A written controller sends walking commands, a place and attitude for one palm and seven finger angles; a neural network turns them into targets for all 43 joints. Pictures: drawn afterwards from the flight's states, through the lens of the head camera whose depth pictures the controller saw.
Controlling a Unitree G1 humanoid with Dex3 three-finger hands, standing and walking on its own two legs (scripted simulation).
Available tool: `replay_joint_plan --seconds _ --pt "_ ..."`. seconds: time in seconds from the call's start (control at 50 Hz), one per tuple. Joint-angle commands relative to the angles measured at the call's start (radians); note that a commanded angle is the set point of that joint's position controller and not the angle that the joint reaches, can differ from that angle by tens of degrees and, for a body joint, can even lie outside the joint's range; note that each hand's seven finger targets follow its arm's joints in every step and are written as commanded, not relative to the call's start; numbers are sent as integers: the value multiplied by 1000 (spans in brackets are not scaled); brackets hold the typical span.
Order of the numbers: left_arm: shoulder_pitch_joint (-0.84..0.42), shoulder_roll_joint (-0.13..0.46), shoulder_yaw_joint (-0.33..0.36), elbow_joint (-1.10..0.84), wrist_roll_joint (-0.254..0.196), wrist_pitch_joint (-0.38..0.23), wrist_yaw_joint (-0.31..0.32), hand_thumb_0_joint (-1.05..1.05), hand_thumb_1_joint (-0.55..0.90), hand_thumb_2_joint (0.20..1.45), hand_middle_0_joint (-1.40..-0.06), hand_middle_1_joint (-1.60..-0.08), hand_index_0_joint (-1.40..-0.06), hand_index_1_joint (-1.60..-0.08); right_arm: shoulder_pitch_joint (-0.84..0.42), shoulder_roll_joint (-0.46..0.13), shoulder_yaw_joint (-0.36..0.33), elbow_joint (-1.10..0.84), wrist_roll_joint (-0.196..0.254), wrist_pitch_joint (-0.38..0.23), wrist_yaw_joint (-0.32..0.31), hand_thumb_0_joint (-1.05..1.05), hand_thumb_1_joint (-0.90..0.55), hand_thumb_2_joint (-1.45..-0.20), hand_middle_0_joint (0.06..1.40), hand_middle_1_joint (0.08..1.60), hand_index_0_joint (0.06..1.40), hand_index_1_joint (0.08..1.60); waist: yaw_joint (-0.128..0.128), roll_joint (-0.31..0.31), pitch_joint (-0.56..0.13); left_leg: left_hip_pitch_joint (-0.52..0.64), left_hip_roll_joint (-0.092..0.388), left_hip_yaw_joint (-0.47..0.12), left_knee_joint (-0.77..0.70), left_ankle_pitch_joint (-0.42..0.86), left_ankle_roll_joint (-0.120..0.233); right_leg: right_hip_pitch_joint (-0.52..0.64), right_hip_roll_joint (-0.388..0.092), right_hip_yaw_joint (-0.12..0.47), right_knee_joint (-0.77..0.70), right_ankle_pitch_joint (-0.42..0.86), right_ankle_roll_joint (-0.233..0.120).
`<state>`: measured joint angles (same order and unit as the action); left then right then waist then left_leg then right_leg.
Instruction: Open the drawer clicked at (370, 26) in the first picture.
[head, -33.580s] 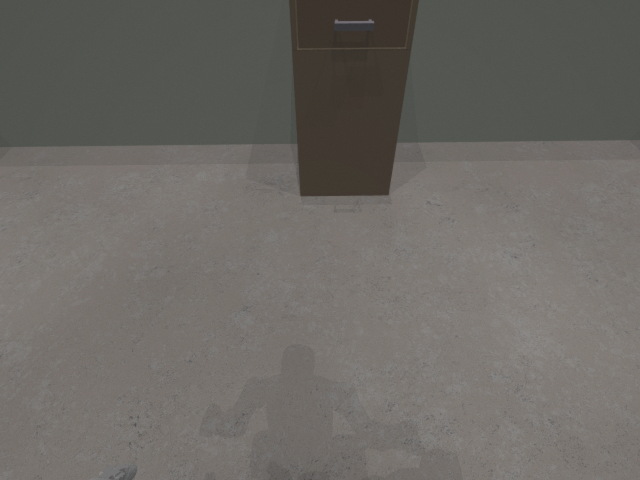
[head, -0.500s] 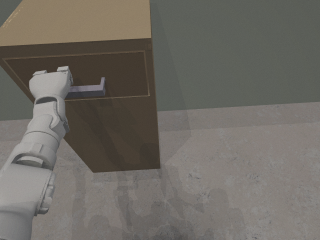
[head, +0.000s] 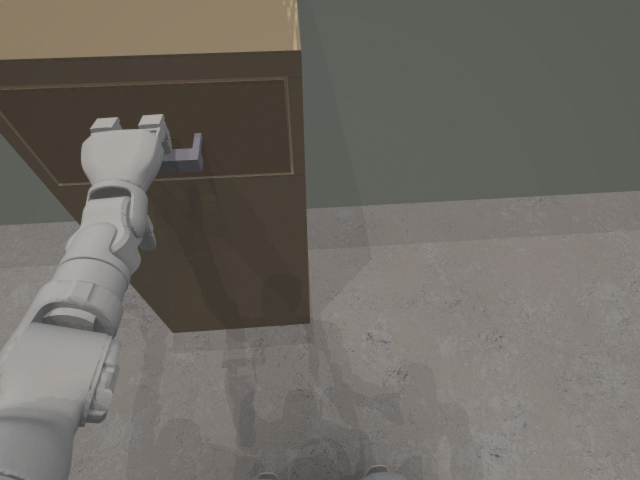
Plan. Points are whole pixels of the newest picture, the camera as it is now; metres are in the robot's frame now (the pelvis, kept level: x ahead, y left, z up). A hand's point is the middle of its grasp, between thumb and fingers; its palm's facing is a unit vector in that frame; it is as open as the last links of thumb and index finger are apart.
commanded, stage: lower the fingers behind the handle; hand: left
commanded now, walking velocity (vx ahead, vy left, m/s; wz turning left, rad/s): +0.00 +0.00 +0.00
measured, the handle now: (156, 151) +0.56 +0.24 +0.06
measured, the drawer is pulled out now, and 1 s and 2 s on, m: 0.00 0.00 0.00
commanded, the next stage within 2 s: lift the hand off the handle in 0.58 s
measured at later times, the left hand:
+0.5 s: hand (138, 185) +0.48 +0.24 +0.07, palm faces +0.01 +0.03 -1.00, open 13.9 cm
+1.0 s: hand (139, 182) +0.48 +0.24 +0.07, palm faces -0.02 +0.03 -1.00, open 13.7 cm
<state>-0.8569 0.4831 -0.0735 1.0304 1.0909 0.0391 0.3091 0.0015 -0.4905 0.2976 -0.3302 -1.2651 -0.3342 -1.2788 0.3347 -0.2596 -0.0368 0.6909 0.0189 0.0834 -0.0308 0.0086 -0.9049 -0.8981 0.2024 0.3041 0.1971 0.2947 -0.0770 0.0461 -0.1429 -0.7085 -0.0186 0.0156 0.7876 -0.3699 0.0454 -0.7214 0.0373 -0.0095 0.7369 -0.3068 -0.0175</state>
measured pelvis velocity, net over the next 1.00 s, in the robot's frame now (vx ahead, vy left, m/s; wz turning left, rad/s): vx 0.00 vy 0.00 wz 0.01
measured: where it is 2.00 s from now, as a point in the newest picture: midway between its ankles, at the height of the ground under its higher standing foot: outside the picture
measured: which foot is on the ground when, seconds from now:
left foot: down 0.00-1.00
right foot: down 0.00-1.00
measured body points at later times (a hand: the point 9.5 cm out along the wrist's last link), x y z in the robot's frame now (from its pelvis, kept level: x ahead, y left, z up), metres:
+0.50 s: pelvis -0.01 +0.00 -0.01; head +0.08 -0.01 +0.44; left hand +0.47 +0.23 +0.13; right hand +0.02 -0.28 -0.13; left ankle +0.00 +0.09 -0.71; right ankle +0.02 -0.11 -0.71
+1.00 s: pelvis +0.00 +0.00 -0.01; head +0.08 -0.01 +0.44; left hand +0.48 +0.23 +0.13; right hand +0.03 -0.27 -0.13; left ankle +0.00 +0.09 -0.71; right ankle +0.02 -0.11 -0.71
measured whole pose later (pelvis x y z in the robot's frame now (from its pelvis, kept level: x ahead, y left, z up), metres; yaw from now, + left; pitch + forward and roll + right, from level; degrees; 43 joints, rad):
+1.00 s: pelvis +0.00 +0.00 -0.01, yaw +0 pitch +17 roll -1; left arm -0.90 0.52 -0.10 1.02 1.07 0.03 0.22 0.00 -0.49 0.30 -0.33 -1.24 -0.29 -1.35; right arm 0.36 -0.26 -0.02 0.67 0.02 0.09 -0.05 0.01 -0.90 -0.90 0.20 0.30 0.20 0.29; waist -0.08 0.05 -0.15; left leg -0.75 -0.02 0.01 0.83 -0.38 0.04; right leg -0.76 0.04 -0.02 0.77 -0.32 -0.02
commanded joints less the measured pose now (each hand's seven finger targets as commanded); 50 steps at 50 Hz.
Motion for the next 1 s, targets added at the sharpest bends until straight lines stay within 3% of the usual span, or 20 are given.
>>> replay_joint_plan --seconds 0.0,0.08,0.12,0.14,0.16,0.24,0.32,0.4,0.46,0.5,0.56,0.6,0.64,0.66,0.68,0.72,0.8,0.9,0.94,0.98 --pt "-348 234 26 -5 1 66 -51 0 -500 300 -300 -1200 -300 -1200 105 -166 -42 -74 3 -10 -20 0 -900 -900 200 300 200 300 -40 -73 -257 155 1 -13 -117 188 3 183 17 -10 -114 128 -13" --pt "-288 247 19 31 -5 35 -107 0 -500 300 -300 -1200 -300 -1200 103 -170 -29 -93 4 -14 -34 0 -900 -900 200 300 200 300 -41 -102 -186 96 0 -9 -116 115 8 163 12 -4 -116 77 -7" --pt "-254 211 -3 12 -14 0 -131 0 -500 300 -300 -1200 -300 -1200 113 -164 -29 -107 2 -18 -36 0 -900 -900 200 300 200 300 -34 -84 -197 98 -2 -5 -106 125 8 162 13 -4 -104 89 -10" --pt "-216 244 31 11 -14 -15 -136 0 -500 300 -300 -1200 -300 -1200 112 -167 -30 -110 4 -17 -37 0 -900 -900 200 300 200 300 -22 -93 -190 90 1 -6 -102 116 7 154 14 -4 -98 80 -12" --pt "-208 213 2 0 -13 -27 -142 0 -500 300 -300 -1200 -300 -1200 114 -165 -29 -115 2 -20 -37 0 -900 -900 200 300 200 300 -26 -97 -199 87 -2 -3 -96 116 9 151 14 -2 -97 83 -10" --pt "-198 229 24 -57 -10 -61 -133 0 -500 300 -300 -1200 -300 -1200 127 -163 -38 -120 5 -20 -35 0 -900 -900 200 300 200 300 -15 -82 -223 86 0 -3 -82 119 7 144 16 2 -84 84 -13" --pt "-251 206 3 -71 -14 -56 -106 0 -500 300 -300 -1200 -300 -1200 143 -163 -45 -105 7 -23 -29 0 -900 -900 200 300 200 300 -34 -78 -211 94 4 -10 -78 115 7 104 18 -3 -84 63 -12" --pt "-291 275 52 -77 -14 -30 -87 0 -500 300 -300 -1200 -300 -1200 148 -171 -46 -89 7 -22 -27 0 -900 -900 200 300 200 300 -30 -56 -252 94 2 -10 -77 127 6 128 16 2 -82 78 -14" --pt "-290 231 14 -63 -6 -13 -82 0 -500 300 -300 -1200 -300 -1200 144 -162 -44 -91 9 -20 -25 0 -900 -900 200 300 200 300 -34 -26 -247 111 2 -8 -78 138 4 113 17 -3 -81 79 -13" --pt "-286 242 31 -69 -9 -8 -81 0 -500 300 -300 -1200 -300 -1200 144 -165 -46 -90 7 -17 -23 0 -900 -900 200 300 200 300 -26 -39 -274 122 3 -9 -79 165 4 138 20 -4 -81 105 -16" --pt "-274 216 1 -38 -11 6 -90 0 -500 300 -300 -1200 -300 -1200 134 -164 -38 -96 10 -16 -25 0 -900 -900 200 300 200 300 -35 -54 -231 101 -1 -7 -82 141 5 130 18 -5 -89 89 -11" --pt "-287 264 38 -41 -12 5 -95 0 -500 300 -300 -1200 -300 -1200 130 -170 -39 -93 10 -13 -28 0 -900 -900 200 300 200 300 -33 -71 -224 90 1 -8 -87 126 6 141 16 -1 -96 80 -10" --pt "-277 228 6 -31 -12 7 -100 0 -500 300 -300 -1200 -300 -1200 128 -165 -34 -101 12 -14 -30 0 -900 -900 200 300 200 300 -38 -67 -208 86 -2 -6 -86 119 6 131 15 -2 -95 77 -8" --pt "-295 111 -79 -79 -24 2 -108 0 -500 300 -300 -1200 -300 -1200 125 -153 -37 -108 9 -19 -24 0 -900 -900 200 300 200 300 -49 -38 -229 128 -1 -7 -87 137 5 118 17 -7 -93 83 -10" --pt "-274 147 -36 -67 -24 -1 -107 0 -500 300 -300 -1200 -300 -1200 128 -155 -42 -99 9 -19 -23 0 -900 -900 200 300 200 300 -42 -58 -221 141 7 -14 -88 138 5 105 19 -13 -93 74 -12" --pt "-294 148 -42 -56 -28 0 -111 0 -500 300 -300 -1200 -300 -1200 132 -161 -41 -95 7 -17 -25 0 -900 -900 200 300 200 300 -58 -69 -221 142 5 -16 -80 144 7 96 19 -11 -93 79 -9" --pt "-321 212 4 -63 -24 -8 -118 0 -500 300 -300 -1200 -300 -1200 138 -167 -40 -90 4 -15 -29 0 -900 -900 200 300 200 300 -50 -70 -242 117 1 -15 -74 154 8 126 16 -3 -85 104 -11" --pt "-346 155 -35 -75 -21 -20 -117 0 -500 300 -300 -1200 -300 -1200 142 -159 -44 -86 1 -16 -25 0 -900 -900 200 300 200 300 -59 -50 -240 138 2 -20 -64 173 7 89 19 -10 -80 102 -13" --pt "-320 194 -6 -55 -14 -17 -112 0 -500 300 -300 -1200 -300 -1200 145 -161 -41 -90 2 -12 -27 0 -900 -900 200 300 200 300 -51 -49 -242 123 0 -16 -59 170 6 95 19 -6 -75 104 -13" --pt "-370 191 -17 -76 -21 -17 -114 0 -500 300 -300 -1200 -300 -1200 145 -159 -39 -87 2 -14 -27 0 -900 -900 200 300 200 300 -61 -47 -242 117 1 -19 -64 149 6 96 17 -7 -78 89 -9"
